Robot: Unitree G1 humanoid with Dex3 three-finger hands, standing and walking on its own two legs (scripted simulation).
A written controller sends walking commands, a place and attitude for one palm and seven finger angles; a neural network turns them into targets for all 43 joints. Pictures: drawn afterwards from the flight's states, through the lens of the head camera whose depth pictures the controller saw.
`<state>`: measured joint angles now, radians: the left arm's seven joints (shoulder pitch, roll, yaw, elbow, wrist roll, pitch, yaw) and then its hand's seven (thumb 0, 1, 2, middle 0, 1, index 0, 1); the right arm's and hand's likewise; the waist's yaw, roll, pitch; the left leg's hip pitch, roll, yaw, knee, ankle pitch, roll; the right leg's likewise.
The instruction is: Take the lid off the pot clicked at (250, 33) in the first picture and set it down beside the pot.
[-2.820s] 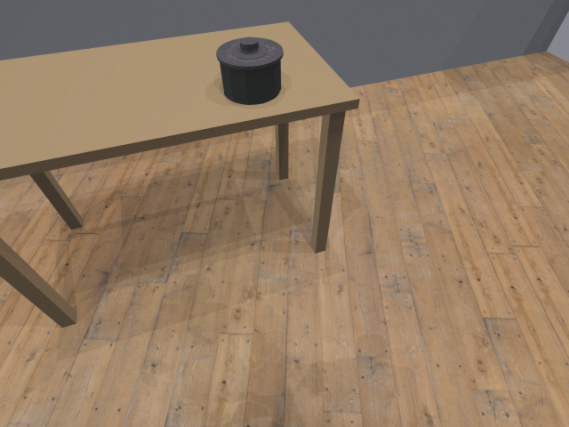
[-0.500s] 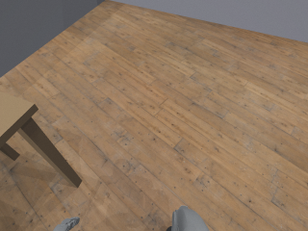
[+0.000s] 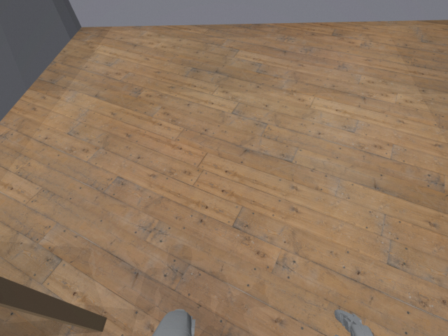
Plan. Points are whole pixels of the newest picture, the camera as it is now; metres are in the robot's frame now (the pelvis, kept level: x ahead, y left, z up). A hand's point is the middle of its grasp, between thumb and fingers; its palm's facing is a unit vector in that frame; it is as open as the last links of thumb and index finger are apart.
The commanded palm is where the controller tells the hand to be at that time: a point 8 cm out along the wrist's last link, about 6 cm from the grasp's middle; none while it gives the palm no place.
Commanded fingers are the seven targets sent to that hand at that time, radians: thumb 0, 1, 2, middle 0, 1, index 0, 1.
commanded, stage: walk to a spot facing it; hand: left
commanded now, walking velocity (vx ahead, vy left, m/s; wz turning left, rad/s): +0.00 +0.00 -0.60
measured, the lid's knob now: out of the picture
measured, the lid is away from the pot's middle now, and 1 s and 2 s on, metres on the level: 0.00 0.00 0.00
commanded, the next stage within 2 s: turn to face it in 0.98 s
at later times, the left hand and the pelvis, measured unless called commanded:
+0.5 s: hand out of the picture +0.11 +0.24 -0.17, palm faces -0.22 -0.95 -0.22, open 7.4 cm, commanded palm none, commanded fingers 0.00 0.90 0.90 -0.20 -0.30 -0.20 -0.30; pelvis +0.00 +0.04 +0.00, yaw -18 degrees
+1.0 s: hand (197, 322) +0.16 +0.08 -0.14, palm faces -0.51 -0.83 -0.25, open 7.4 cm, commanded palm none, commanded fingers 0.00 0.90 0.90 -0.20 -0.30 -0.20 -0.30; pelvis +0.02 -0.05 +0.01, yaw -34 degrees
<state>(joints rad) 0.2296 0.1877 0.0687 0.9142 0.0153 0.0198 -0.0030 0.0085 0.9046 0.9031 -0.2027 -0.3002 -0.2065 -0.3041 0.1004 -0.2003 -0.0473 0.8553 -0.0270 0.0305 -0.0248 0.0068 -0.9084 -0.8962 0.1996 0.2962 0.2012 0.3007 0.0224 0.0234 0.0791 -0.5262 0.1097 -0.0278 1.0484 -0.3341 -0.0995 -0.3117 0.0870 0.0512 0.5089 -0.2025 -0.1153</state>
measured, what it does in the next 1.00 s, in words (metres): steps on the spot, turning right: left foot, then right foot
